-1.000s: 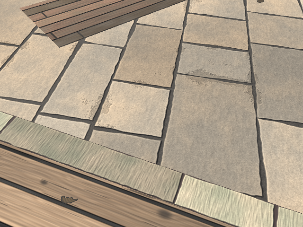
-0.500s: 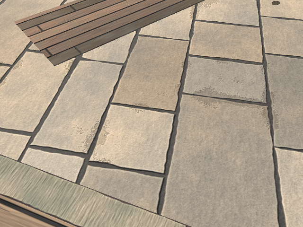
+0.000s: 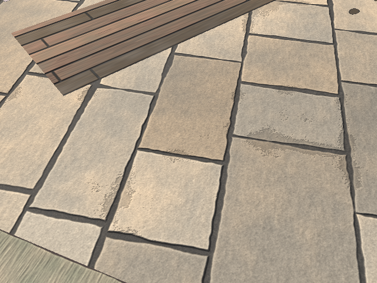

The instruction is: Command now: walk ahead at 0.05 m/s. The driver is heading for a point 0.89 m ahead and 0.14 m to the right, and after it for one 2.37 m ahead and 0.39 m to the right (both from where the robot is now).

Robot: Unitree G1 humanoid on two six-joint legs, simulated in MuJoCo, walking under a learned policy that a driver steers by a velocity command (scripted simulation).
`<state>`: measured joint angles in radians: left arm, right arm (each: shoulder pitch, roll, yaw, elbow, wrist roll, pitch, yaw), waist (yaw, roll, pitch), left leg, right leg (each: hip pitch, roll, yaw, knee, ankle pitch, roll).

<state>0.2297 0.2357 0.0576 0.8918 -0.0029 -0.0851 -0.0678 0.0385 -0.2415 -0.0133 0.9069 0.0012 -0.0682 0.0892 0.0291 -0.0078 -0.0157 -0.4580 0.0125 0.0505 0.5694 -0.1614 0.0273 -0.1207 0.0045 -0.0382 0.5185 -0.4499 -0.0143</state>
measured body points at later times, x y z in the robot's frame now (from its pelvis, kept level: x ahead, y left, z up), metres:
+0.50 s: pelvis +0.00 +0.00 +0.00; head +0.01 -0.01 +0.45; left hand +0.05 +0.26 -0.13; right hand +0.16 -0.26 -0.12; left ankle +0.08 +0.11 -0.73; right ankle -0.11 -0.11 -0.73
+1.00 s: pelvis +0.15 +0.02 +0.02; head +0.16 +0.01 +0.47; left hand +0.27 +0.24 -0.12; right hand +0.08 -0.18 -0.14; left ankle +0.09 +0.12 -0.73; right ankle +0.27 -0.13 -0.67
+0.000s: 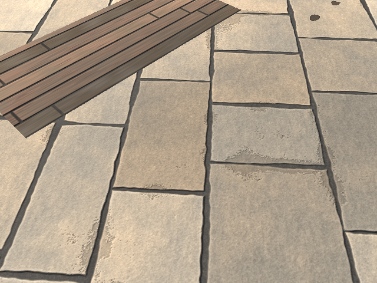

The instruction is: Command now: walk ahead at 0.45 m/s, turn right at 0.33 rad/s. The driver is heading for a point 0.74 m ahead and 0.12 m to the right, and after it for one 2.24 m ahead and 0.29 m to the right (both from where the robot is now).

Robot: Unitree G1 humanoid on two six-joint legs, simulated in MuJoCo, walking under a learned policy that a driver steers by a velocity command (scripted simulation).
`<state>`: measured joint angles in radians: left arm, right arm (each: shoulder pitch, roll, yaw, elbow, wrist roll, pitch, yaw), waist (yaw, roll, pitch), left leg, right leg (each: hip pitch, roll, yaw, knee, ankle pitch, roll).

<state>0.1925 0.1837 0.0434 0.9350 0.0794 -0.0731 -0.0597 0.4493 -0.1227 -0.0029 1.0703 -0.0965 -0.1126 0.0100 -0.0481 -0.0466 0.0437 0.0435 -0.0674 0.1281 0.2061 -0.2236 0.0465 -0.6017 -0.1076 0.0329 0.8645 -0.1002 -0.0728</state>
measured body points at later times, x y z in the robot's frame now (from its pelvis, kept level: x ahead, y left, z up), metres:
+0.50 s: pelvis +0.33 -0.17 -0.15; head +0.37 -0.19 +0.30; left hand +0.48 +0.06 -0.28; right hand +0.23 -0.39 -0.29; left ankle +0.21 +0.03 -0.64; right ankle +0.36 -0.26 -0.87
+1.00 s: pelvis +0.63 -0.19 -0.14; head +0.67 -0.18 +0.31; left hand +0.76 +0.08 -0.27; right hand +0.74 -0.46 -0.26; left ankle +0.70 -0.13 -0.87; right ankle +0.57 -0.34 -0.77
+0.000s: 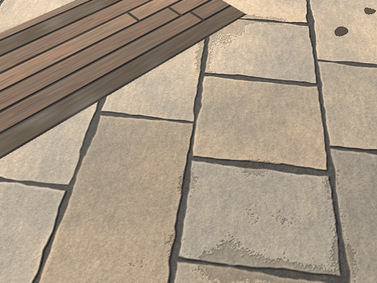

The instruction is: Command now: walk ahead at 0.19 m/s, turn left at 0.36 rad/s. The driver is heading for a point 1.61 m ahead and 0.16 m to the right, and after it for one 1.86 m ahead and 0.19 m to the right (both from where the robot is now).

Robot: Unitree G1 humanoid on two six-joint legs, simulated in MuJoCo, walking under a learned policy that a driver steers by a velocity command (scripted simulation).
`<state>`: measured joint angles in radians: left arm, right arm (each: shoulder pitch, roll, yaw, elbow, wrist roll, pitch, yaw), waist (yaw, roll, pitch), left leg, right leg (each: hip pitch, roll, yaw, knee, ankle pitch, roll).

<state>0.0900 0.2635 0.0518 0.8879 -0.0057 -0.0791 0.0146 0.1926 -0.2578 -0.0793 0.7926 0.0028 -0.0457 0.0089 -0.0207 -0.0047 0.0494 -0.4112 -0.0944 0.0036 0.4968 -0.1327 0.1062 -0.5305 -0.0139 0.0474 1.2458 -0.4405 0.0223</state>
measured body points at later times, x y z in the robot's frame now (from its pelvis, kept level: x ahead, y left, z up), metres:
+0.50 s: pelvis +0.12 -0.06 +0.00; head +0.15 -0.06 +0.45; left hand +0.24 +0.20 -0.12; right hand +0.25 -0.30 -0.13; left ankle +0.08 +0.06 -0.73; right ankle +0.17 -0.17 -0.73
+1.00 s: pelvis +0.13 -0.07 +0.00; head +0.14 -0.07 +0.45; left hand +0.21 +0.20 -0.14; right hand +0.19 -0.32 -0.15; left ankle +0.08 +0.06 -0.73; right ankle +0.16 -0.17 -0.73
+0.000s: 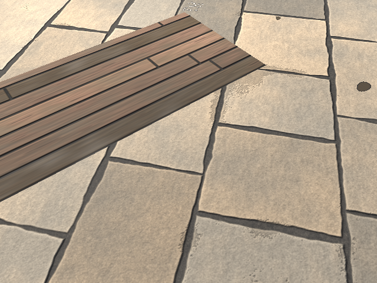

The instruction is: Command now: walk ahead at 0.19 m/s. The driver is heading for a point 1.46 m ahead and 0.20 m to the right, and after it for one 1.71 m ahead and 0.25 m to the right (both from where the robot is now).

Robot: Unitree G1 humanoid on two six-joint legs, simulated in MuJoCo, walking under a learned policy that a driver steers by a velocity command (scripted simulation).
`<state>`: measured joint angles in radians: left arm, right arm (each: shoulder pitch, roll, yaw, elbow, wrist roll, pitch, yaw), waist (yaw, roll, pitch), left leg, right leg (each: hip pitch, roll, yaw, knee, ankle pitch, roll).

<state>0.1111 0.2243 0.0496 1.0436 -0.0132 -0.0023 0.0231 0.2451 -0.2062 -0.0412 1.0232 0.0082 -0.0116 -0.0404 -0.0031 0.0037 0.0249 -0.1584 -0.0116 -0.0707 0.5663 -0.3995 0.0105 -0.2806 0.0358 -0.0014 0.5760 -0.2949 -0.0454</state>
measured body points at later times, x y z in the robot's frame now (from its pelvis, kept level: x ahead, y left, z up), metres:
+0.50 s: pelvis +0.15 -0.01 +0.00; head +0.18 +0.00 +0.45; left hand +0.39 +0.21 -0.10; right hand +0.03 -0.25 -0.13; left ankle -0.03 +0.13 -0.73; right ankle +0.32 -0.13 -0.71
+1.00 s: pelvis +0.41 -0.03 +0.01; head +0.43 -0.02 +0.46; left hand +0.38 +0.24 -0.13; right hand +0.61 -0.27 -0.09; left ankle +0.61 +0.13 -0.68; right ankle +0.32 -0.13 -0.73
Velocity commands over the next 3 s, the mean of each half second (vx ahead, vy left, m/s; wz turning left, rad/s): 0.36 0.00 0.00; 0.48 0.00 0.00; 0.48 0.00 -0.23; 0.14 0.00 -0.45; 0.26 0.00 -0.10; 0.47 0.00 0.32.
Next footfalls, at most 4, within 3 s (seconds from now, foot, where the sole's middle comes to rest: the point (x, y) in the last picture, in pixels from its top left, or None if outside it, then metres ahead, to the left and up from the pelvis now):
0.56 right None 0.36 -0.13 -0.77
1.12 left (164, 245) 0.66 0.12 -0.77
1.64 right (226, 191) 0.90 -0.13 -0.77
2.12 left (174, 180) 0.96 0.09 -0.77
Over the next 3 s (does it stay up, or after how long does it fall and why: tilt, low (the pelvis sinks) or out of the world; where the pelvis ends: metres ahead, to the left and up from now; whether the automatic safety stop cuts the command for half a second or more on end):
stays up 1.20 -0.14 -0.02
